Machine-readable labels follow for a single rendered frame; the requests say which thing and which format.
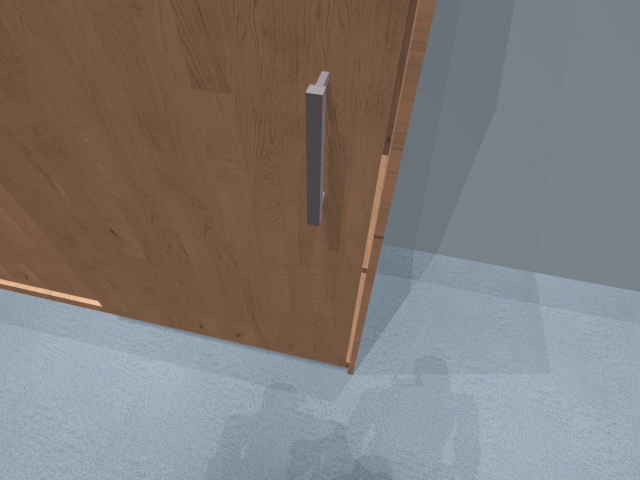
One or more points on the handle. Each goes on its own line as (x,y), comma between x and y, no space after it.
(315,139)

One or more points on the wardrobe door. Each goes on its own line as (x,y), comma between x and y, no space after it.
(27,257)
(160,147)

